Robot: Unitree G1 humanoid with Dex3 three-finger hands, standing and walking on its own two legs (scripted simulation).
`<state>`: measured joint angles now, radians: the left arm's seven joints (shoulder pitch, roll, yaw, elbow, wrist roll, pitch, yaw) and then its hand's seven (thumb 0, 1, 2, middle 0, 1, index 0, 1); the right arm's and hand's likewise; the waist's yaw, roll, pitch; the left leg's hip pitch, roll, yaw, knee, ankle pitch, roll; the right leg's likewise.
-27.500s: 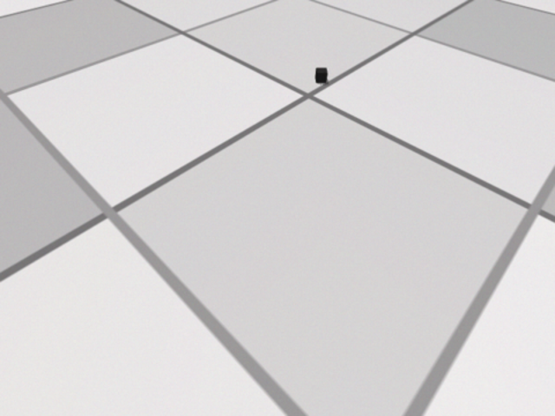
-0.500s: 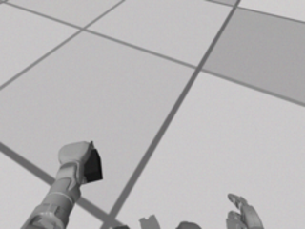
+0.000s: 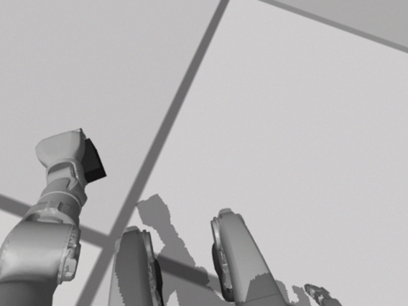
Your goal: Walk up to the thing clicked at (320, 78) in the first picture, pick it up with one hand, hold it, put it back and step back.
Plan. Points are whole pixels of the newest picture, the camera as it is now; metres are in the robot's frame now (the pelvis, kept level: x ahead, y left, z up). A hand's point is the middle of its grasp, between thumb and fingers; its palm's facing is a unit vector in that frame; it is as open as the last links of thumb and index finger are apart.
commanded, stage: crouch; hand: left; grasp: from above
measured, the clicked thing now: (82, 163) +0.45 +0.21 -0.16
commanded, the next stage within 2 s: lower in 1.16 s
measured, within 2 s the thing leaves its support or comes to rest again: neither
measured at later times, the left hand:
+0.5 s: hand (95, 172) +0.47 +0.22 -0.30, palm faces -0.41 -0.11 -0.91, open 10.7 cm
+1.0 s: hand (104, 173) +0.48 +0.22 -0.36, palm faces -0.41 -0.11 -0.90, open 10.7 cm
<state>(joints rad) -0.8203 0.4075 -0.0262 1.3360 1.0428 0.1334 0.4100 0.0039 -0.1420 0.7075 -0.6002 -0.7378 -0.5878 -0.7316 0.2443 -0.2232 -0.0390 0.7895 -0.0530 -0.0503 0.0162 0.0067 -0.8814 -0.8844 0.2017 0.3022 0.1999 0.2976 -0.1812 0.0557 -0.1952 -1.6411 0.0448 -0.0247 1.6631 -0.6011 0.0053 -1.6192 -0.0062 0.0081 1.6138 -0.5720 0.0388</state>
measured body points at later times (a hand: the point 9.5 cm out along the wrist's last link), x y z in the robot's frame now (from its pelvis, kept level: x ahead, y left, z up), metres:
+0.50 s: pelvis -0.01 -0.01 -0.14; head +0.23 +0.03 +0.24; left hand +0.48 +0.23 -0.25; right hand +0.04 -0.29 -0.25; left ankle +0.06 +0.12 -0.52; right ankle +0.08 -0.14 -0.52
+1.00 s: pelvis -0.02 -0.01 -0.21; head +0.22 +0.02 +0.17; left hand +0.50 +0.22 -0.31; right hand -0.02 -0.28 -0.32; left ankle +0.06 +0.12 -0.52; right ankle +0.08 -0.14 -0.52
